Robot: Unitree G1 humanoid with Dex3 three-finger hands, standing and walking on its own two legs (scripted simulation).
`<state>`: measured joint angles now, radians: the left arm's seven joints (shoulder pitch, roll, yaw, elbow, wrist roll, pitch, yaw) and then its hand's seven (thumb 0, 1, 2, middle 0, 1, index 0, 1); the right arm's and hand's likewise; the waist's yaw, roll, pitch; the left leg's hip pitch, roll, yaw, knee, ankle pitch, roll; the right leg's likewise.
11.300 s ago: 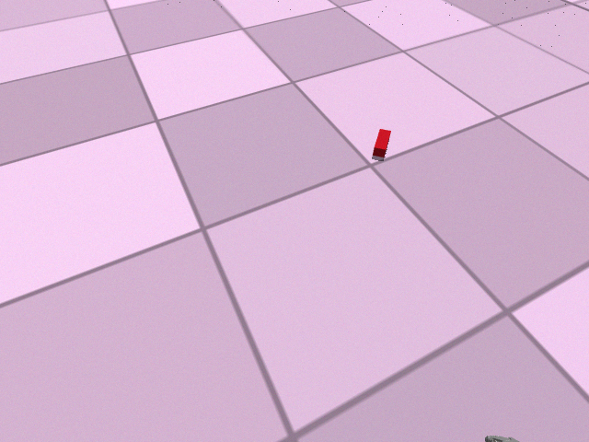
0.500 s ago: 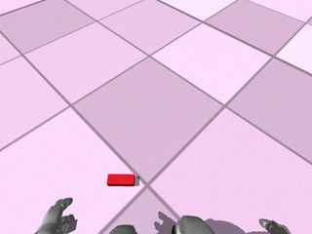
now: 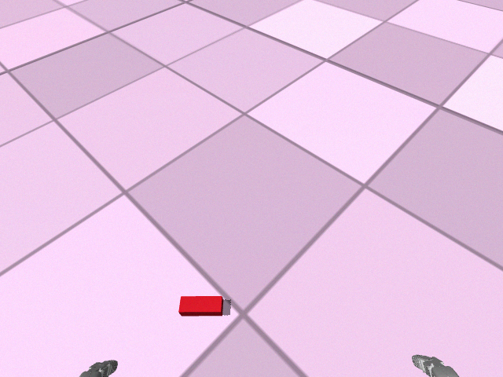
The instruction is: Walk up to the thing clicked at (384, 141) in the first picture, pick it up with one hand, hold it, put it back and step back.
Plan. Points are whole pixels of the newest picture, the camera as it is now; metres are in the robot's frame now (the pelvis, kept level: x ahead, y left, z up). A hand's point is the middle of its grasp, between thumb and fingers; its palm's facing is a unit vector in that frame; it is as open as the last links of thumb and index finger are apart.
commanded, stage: walk up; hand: left
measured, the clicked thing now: (201, 306) +0.44 +0.24 -0.75
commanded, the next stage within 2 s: stand in 1.10 s
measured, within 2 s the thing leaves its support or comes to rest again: neither
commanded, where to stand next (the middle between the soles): +0.02 +0.00 m, yaw -1 degrees
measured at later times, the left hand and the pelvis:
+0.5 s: hand out of the picture +0.05 +0.27 -0.15, palm faces -0.01 -0.95 -0.31, open 7.4 cm; pelvis -0.01 +0.02 +0.01, yaw -1 degrees
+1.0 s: hand out of the picture +0.07 +0.27 -0.15, palm faces +0.00 -0.94 -0.33, open 7.4 cm; pelvis +0.00 +0.02 +0.01, yaw +0 degrees
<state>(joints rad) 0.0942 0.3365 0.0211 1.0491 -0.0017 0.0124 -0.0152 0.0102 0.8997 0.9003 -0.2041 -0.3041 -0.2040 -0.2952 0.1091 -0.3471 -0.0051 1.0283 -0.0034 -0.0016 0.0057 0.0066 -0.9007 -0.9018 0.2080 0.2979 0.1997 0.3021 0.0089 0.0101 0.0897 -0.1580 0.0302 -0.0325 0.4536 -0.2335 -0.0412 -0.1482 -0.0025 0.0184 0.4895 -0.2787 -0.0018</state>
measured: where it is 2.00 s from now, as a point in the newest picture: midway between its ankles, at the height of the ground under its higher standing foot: outside the picture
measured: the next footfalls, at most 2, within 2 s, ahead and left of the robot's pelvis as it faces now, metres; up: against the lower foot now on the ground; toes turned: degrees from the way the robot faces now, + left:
none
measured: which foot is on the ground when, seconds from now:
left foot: down 0.00-1.00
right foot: down 0.00-1.00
